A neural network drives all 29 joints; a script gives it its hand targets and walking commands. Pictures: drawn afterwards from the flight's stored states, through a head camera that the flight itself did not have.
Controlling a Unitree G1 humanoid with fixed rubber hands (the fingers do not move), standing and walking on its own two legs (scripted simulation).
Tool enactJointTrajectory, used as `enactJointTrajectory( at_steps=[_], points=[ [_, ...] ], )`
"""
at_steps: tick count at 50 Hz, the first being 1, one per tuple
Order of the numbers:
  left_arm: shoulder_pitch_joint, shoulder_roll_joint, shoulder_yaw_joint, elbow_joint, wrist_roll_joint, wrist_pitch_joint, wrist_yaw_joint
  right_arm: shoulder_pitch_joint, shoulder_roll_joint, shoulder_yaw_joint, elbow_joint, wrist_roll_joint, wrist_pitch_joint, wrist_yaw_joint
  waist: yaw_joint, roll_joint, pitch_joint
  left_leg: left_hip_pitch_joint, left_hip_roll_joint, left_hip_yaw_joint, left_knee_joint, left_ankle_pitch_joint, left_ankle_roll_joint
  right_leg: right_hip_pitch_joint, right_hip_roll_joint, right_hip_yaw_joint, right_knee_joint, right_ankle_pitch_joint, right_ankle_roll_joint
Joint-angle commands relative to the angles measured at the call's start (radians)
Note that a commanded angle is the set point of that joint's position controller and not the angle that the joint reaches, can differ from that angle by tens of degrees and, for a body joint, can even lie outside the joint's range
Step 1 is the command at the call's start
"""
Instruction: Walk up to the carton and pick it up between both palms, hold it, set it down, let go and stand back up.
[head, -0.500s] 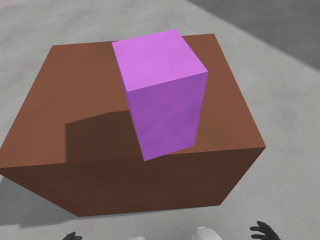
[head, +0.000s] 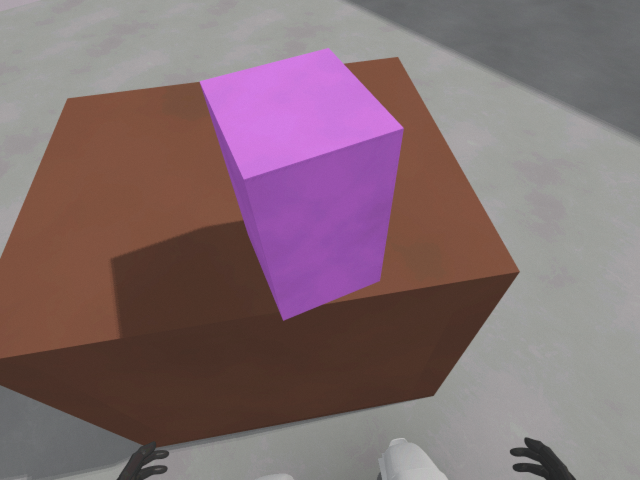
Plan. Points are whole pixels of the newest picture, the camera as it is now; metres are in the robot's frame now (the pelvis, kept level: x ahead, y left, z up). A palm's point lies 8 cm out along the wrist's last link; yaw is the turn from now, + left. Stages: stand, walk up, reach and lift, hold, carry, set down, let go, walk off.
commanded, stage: walk up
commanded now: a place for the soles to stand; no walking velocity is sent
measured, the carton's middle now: (303, 196) +0.45 +0.04 +0.09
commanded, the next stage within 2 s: reach and lift in 1.50 s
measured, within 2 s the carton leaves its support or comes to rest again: neither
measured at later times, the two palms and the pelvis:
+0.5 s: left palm out of the picture +0.12 +0.25 -0.08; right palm out of the picture +0.07 -0.24 -0.09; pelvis +0.00 +0.01 +0.02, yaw +1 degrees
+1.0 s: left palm out of the picture +0.08 +0.25 -0.08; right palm out of the picture +0.10 -0.26 -0.09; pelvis +0.01 -0.01 +0.03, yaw +7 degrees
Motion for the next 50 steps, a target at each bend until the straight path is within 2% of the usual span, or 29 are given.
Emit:
enactJointTrajectory(
  at_steps=[1, 2, 3, 5, 6, 7, 8, 9, 10, 11, 12, 13, 14, 15, 17, 18, 20, 22, 25, 30, 32, 36, 39, 40, 42, 43, 44, 45, 50],
  points=[
    [-0.022, 0.123, 0.037, -0.097, -0.014, -0.035, 0.014, 0.019, -0.140, -0.044, -0.103, 0.000, -0.035, -0.022, -0.013, 0.033, -0.050, 0.051, 0.329, -0.364, -0.360, 0.507, 0.102, -0.037, 0.015, -0.086, 0.086, -0.118, -0.025],
    [-0.018, 0.120, 0.036, -0.085, -0.020, -0.041, 0.008, 0.031, -0.140, -0.040, -0.105, -0.011, -0.030, -0.027, -0.013, 0.028, -0.066, 0.087, 0.297, -0.321, -0.330, 0.574, 0.067, -0.035, 0.015, -0.100, 0.051, -0.069, -0.032],
    [-0.014, 0.097, 0.030, -0.080, -0.018, -0.047, 0.004, 0.023, -0.150, -0.040, -0.108, -0.007, -0.026, -0.030, 0.001, 0.077, -0.061, 0.082, 0.275, -0.287, -0.292, 0.653, 0.039, 0.018, -0.002, -0.111, -0.047, 0.021, -0.037],
    [-0.003, 0.095, 0.031, -0.087, -0.013, -0.063, -0.005, -0.001, -0.148, -0.030, -0.102, 0.018, -0.018, -0.025, 0.031, 0.085, -0.124, 0.006, 0.214, -0.228, -0.229, 0.577, -0.011, 0.227, -0.010, -0.114, -0.269, 0.253, -0.054],
    [0.006, 0.124, 0.037, -0.079, -0.006, -0.068, -0.008, -0.012, -0.130, -0.019, -0.111, 0.024, -0.019, -0.022, 0.050, 0.064, -0.159, -0.059, 0.193, -0.211, -0.178, 0.480, -0.037, 0.328, -0.055, -0.034, -0.312, 0.319, -0.079],
    [0.018, 0.168, 0.043, -0.073, 0.005, -0.070, -0.009, 0.003, -0.107, -0.016, -0.125, 0.029, -0.024, -0.020, 0.058, 0.029, -0.197, -0.137, 0.158, -0.176, -0.118, 0.348, -0.074, 0.395, -0.165, 0.144, -0.327, 0.317, -0.137],
    [0.005, 0.211, 0.046, -0.069, 0.006, -0.065, -0.010, 0.072, -0.077, -0.017, -0.123, 0.024, -0.022, -0.023, 0.030, -0.026, -0.229, -0.080, 0.091, -0.141, -0.061, 0.149, -0.099, 0.335, -0.301, 0.321, -0.382, 0.288, -0.232],
    [-0.037, 0.216, 0.057, -0.052, 0.000, -0.057, -0.012, 0.131, -0.068, -0.026, -0.089, 0.011, -0.015, -0.031, 0.005, -0.088, -0.237, 0.045, 0.082, -0.172, -0.060, 0.011, -0.089, 0.229, -0.319, 0.306, -0.371, 0.247, -0.282],
    [-0.075, 0.196, 0.049, -0.055, 0.002, -0.055, -0.015, 0.153, -0.078, -0.030, -0.076, 0.003, -0.019, -0.030, -0.016, -0.110, -0.219, 0.069, 0.099, -0.190, -0.138, 0.054, -0.071, 0.193, -0.277, 0.236, -0.355, 0.225, -0.245],
    [-0.104, 0.159, 0.033, -0.061, 0.001, -0.050, -0.022, 0.163, -0.095, -0.039, -0.066, 0.011, -0.032, -0.028, -0.026, -0.065, -0.200, 0.083, 0.122, -0.220, -0.265, 0.149, -0.063, 0.179, -0.201, 0.129, -0.319, 0.212, -0.186],
    [-0.114, 0.115, 0.017, -0.075, -0.004, -0.048, -0.027, 0.142, -0.129, -0.049, -0.064, 0.017, -0.047, -0.025, -0.012, 0.015, -0.174, 0.071, 0.173, -0.284, -0.371, 0.205, -0.042, 0.165, -0.109, 0.010, -0.250, 0.215, -0.113],
    [-0.094, 0.091, 0.012, -0.066, -0.010, -0.046, -0.029, 0.097, -0.137, -0.054, -0.062, 0.023, -0.057, -0.025, 0.018, 0.016, -0.130, 0.040, 0.213, -0.328, -0.409, 0.220, -0.010, 0.149, -0.037, -0.083, -0.220, 0.185, -0.061],
    [-0.085, 0.097, 0.013, -0.057, -0.007, -0.044, -0.028, 0.085, -0.133, -0.054, -0.065, 0.023, -0.059, -0.025, 0.023, -0.014, -0.096, 0.009, 0.232, -0.337, -0.414, 0.221, -0.001, 0.168, -0.029, -0.105, -0.234, 0.155, -0.047],
    [-0.093, 0.098, 0.011, -0.051, -0.005, -0.045, -0.028, 0.078, -0.123, -0.047, -0.075, 0.025, -0.062, -0.024, 0.027, 0.000, -0.063, -0.029, 0.226, -0.334, -0.413, 0.278, -0.012, 0.200, -0.043, -0.095, -0.254, 0.191, -0.047],
    [-0.117, 0.108, 0.015, -0.037, -0.002, -0.049, -0.028, 0.120, -0.105, -0.041, -0.067, 0.027, -0.067, -0.025, 0.009, -0.013, -0.061, -0.030, 0.198, -0.291, -0.416, 0.359, -0.058, 0.250, -0.061, -0.076, -0.278, 0.252, -0.059],
    [-0.116, 0.099, 0.012, -0.032, -0.003, -0.050, -0.029, 0.130, -0.105, -0.041, -0.063, 0.027, -0.068, -0.027, 0.008, 0.011, -0.057, -0.004, 0.193, -0.281, -0.416, 0.414, -0.073, 0.242, -0.065, -0.082, -0.279, 0.280, -0.061],
    [-0.095, 0.089, 0.008, -0.014, -0.006, -0.053, -0.029, 0.133, -0.119, -0.050, -0.063, 0.023, -0.067, -0.031, 0.018, 0.015, -0.085, 0.043, 0.182, -0.260, -0.403, 0.406, -0.063, 0.240, -0.066, -0.095, -0.298, 0.269, -0.059],
    [-0.095, 0.087, 0.008, -0.001, -0.008, -0.054, -0.027, 0.144, -0.107, -0.047, -0.061, 0.025, -0.063, -0.029, 0.009, 0.047, -0.097, 0.028, 0.171, -0.255, -0.412, 0.317, -0.050, 0.259, -0.076, -0.094, -0.310, 0.238, -0.062],
    [-0.088, 0.097, 0.011, 0.010, -0.009, -0.054, -0.025, 0.131, -0.093, -0.047, -0.073, 0.023, -0.060, -0.029, 0.013, 0.044, -0.074, 0.003, 0.164, -0.258, -0.440, 0.207, -0.043, 0.254, -0.078, -0.099, -0.325, 0.203, -0.062],
    [-0.072, 0.116, 0.013, 0.018, -0.009, -0.063, -0.026, 0.145, -0.078, -0.042, -0.069, 0.019, -0.060, -0.023, 0.007, 0.000, -0.122, 0.011, 0.126, -0.232, -0.395, 0.172, -0.013, 0.273, -0.111, -0.063, -0.366, 0.173, -0.075],
    [-0.076, 0.125, 0.012, 0.019, -0.007, -0.063, -0.028, 0.145, -0.069, -0.043, -0.066, 0.013, -0.061, -0.021, 0.006, -0.039, -0.106, 0.026, 0.118, -0.235, -0.383, 0.193, -0.010, 0.243, -0.123, -0.054, -0.373, 0.171, -0.080],
    [-0.058, 0.136, 0.012, 0.018, -0.008, -0.068, -0.030, 0.156, -0.068, -0.044, -0.057, 0.012, -0.064, -0.019, 0.006, -0.043, -0.137, 0.064, 0.093, -0.223, -0.328, 0.234, 0.003, 0.221, -0.156, -0.027, -0.423, 0.151, -0.093],
    [-0.053, 0.142, 0.007, 0.021, -0.009, -0.068, -0.033, 0.166, -0.064, -0.043, -0.053, 0.007, -0.066, -0.022, -0.003, -0.077, -0.125, 0.093, 0.093, -0.233, -0.307, 0.307, 0.003, 0.204, -0.172, -0.032, -0.429, 0.224, -0.101],
    [-0.060, 0.138, 0.007, 0.020, -0.009, -0.067, -0.033, 0.167, -0.068, -0.043, -0.050, 0.013, -0.067, -0.024, -0.004, -0.058, -0.114, 0.073, 0.091, -0.242, -0.311, 0.311, -0.001, 0.213, -0.165, -0.039, -0.424, 0.233, -0.101],
    [-0.052, 0.143, 0.006, 0.020, -0.010, -0.066, -0.034, 0.167, -0.068, -0.041, -0.043, 0.014, -0.069, -0.025, 0.001, -0.064, -0.126, 0.075, 0.093, -0.245, -0.318, 0.322, -0.003, 0.226, -0.160, -0.056, -0.413, 0.247, -0.095],
    [-0.048, 0.139, 0.004, 0.023, -0.008, -0.065, -0.033, 0.162, -0.074, -0.044, -0.040, 0.016, -0.070, -0.026, 0.005, -0.039, -0.123, 0.071, 0.096, -0.255, -0.327, 0.345, -0.004, 0.239, -0.153, -0.075, -0.402, 0.259, -0.092],
    [-0.047, 0.138, 0.005, 0.018, -0.008, -0.063, -0.034, 0.172, -0.070, -0.043, -0.036, 0.015, -0.071, -0.026, 0.004, -0.063, -0.116, 0.055, 0.099, -0.265, -0.332, 0.355, -0.005, 0.250, -0.148, -0.091, -0.394, 0.254, -0.088],
    [-0.042, 0.127, -0.001, 0.019, -0.010, -0.062, -0.034, 0.170, -0.077, -0.044, -0.034, 0.017, -0.072, -0.028, 0.006, -0.039, -0.104, 0.050, 0.102, -0.270, -0.335, 0.368, -0.009, 0.257, -0.147, -0.090, -0.387, 0.275, -0.088],
    [-0.034, 0.144, 0.001, 0.021, -0.010, -0.059, -0.033, 0.164, -0.067, -0.043, -0.032, 0.016, -0.066, -0.028, 0.009, -0.032, -0.093, 0.036, 0.080, -0.277, -0.326, 0.330, -0.008, 0.251, -0.167, -0.097, -0.417, 0.200, -0.094]
  ],
)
